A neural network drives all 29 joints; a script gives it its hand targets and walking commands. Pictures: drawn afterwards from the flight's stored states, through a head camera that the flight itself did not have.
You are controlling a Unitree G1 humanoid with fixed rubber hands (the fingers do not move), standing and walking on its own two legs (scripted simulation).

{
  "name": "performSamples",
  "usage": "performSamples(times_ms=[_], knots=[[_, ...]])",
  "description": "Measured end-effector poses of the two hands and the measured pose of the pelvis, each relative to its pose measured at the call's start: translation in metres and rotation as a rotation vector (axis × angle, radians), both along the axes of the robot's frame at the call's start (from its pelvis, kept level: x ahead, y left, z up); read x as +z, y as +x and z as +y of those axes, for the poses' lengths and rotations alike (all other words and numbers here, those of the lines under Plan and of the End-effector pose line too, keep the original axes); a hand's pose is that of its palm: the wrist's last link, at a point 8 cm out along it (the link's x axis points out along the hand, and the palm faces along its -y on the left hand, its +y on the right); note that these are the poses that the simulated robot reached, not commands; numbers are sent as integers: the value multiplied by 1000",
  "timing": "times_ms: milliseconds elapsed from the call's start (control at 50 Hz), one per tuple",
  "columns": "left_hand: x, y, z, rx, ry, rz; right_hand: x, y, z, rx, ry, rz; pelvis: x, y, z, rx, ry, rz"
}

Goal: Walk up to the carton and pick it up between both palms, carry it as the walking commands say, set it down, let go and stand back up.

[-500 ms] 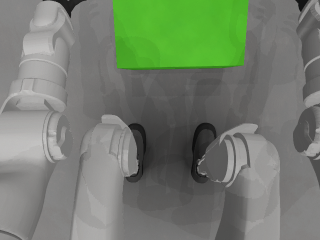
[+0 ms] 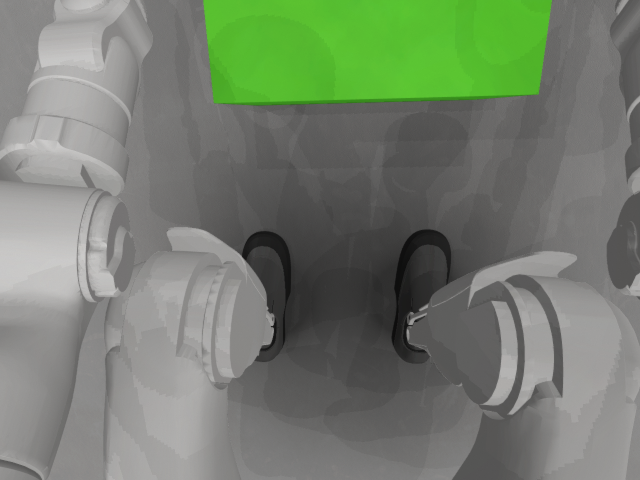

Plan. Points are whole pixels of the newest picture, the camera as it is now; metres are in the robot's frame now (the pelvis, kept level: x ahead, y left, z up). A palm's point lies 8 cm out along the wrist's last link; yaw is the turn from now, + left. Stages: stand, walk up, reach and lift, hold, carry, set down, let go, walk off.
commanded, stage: reach and lift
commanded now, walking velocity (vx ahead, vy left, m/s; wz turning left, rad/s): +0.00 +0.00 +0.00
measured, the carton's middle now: out of the picture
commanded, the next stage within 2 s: none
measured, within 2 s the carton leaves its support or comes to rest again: leaves its support in 1.54 s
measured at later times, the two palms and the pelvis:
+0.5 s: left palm out of the picture +0.54 +0.17 -0.18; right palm out of the picture +0.55 -0.22 -0.18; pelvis +0.00 +0.00 +0.00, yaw +0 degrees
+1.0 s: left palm out of the picture +0.54 +0.16 -0.18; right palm out of the picture +0.55 -0.20 -0.18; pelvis -0.01 +0.00 +0.01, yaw +0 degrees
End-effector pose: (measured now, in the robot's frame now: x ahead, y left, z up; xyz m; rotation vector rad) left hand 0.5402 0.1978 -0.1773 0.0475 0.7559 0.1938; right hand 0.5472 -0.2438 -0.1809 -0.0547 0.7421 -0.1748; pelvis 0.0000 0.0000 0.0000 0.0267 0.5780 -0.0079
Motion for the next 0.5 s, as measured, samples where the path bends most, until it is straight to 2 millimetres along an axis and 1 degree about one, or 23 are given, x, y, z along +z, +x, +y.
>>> performSamples(times_ms=[260, 360, 500], knots=[[0, -4, -4, 4, -6, 10, -4, -4, 10, 7, 14, 14, 3, -2, -2, -1, 4, 9], [0, -2, -11, -4, -16, 7, -4, -3, 14, 14, 17, 13, 4, -3, -2, -2, 4, 11], [1, 2, -25, -20, -28, 5, -3, 0, 28, 34, 25, 10, 5, -3, -2, -2, 4, 15]])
